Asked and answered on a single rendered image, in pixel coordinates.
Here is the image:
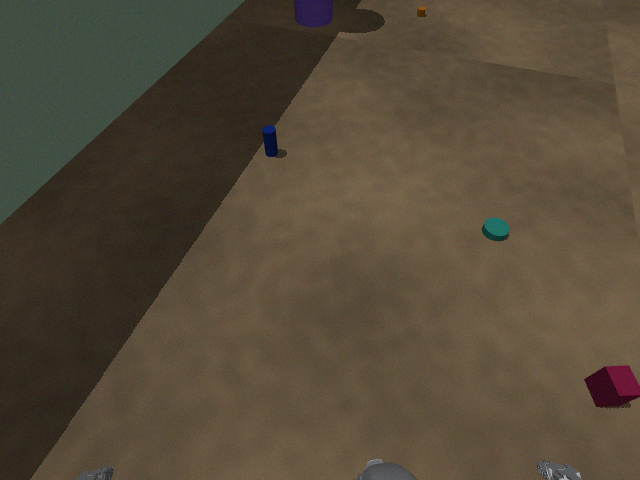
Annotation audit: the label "right robot hand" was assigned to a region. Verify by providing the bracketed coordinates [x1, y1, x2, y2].
[537, 461, 588, 480]

